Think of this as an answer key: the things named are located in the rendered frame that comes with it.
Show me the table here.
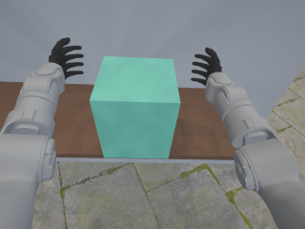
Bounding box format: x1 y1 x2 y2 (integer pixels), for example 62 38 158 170
0 81 237 160

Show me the left robot forearm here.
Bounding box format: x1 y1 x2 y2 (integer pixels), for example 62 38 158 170
0 62 66 138

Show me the right robot forearm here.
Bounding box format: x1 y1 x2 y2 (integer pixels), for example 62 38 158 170
204 72 299 177

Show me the robot left hand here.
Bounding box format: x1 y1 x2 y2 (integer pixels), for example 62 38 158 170
49 37 84 79

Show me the carton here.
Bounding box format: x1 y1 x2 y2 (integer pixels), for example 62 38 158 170
90 56 181 159

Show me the robot right upper arm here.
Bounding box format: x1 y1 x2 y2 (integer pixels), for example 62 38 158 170
233 138 305 229

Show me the robot right hand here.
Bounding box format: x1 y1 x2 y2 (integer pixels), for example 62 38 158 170
191 48 222 86

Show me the robot left upper arm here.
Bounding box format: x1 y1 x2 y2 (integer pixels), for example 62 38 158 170
0 134 57 229

